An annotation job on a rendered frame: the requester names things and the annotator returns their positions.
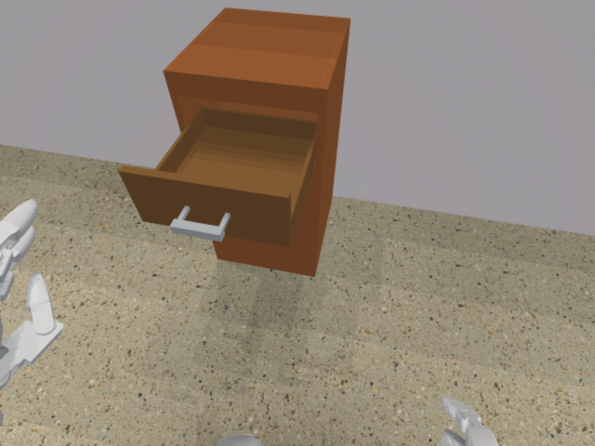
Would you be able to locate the left robot hand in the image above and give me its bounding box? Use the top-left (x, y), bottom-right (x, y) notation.
top-left (0, 199), bottom-right (63, 389)

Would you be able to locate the drawer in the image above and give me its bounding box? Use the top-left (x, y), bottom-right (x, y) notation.
top-left (118, 107), bottom-right (318, 247)

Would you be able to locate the handle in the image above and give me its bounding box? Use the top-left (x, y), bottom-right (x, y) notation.
top-left (169, 206), bottom-right (231, 242)

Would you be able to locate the right robot hand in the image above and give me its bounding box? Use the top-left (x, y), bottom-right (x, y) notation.
top-left (440, 395), bottom-right (499, 446)

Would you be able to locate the cabinet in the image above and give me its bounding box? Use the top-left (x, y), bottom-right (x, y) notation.
top-left (163, 7), bottom-right (350, 277)

